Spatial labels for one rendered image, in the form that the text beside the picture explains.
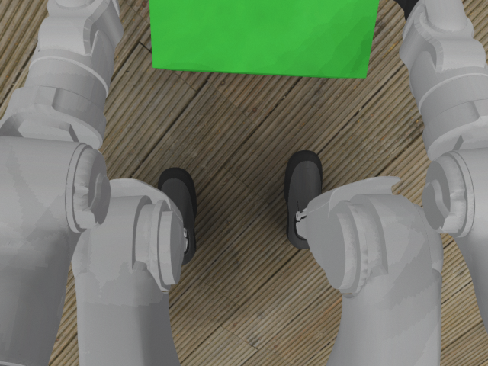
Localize carton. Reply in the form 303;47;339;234
149;0;379;79

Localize left robot forearm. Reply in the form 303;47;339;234
0;0;124;149

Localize right robot forearm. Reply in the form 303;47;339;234
399;0;488;161

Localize robot left thigh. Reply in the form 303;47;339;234
75;195;182;366

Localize robot right upper arm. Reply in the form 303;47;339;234
422;147;488;334

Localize robot left upper arm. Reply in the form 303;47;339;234
0;136;111;366

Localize robot right foot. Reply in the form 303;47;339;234
284;150;323;249

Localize right robot hand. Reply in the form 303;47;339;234
394;0;418;20

